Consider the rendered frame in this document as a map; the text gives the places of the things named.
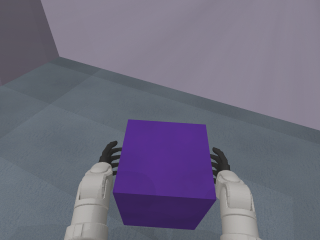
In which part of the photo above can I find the right robot forearm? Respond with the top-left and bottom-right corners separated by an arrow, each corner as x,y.
215,170 -> 262,240

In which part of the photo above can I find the carton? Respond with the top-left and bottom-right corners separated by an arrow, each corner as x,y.
112,119 -> 217,230

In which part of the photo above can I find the robot right hand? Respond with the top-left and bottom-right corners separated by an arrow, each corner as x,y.
210,147 -> 231,184

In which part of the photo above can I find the left robot forearm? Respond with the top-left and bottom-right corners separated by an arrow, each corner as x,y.
64,162 -> 113,240

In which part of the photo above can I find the robot left hand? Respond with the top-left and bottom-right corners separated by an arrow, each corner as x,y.
99,141 -> 122,176

